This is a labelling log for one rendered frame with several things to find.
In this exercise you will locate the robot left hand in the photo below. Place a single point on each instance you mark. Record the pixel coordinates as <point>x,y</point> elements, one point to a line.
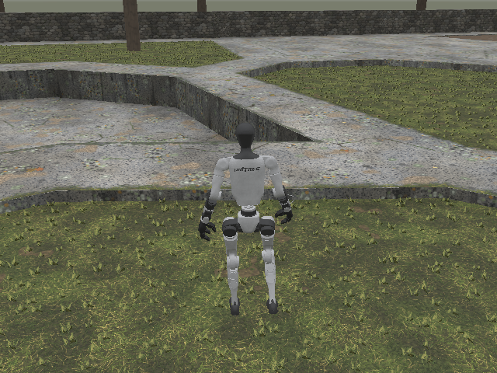
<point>202,229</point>

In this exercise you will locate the robot left forearm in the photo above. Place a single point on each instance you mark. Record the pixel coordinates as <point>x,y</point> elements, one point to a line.
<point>208,209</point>

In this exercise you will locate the robot right forearm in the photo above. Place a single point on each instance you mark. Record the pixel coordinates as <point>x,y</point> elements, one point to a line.
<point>284,201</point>

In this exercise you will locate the right robot thigh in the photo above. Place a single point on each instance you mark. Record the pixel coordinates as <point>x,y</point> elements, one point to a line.
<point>267,231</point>

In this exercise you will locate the robot right hand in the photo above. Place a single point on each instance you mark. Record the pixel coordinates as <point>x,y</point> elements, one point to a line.
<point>281,213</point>

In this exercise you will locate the robot right upper arm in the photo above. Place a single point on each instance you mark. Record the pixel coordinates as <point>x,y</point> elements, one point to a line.
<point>271,163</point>

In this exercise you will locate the humanoid robot torso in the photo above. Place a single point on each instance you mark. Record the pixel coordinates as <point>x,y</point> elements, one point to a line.
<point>247,187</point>

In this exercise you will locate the robot left upper arm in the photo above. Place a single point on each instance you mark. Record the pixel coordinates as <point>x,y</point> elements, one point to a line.
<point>218,177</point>

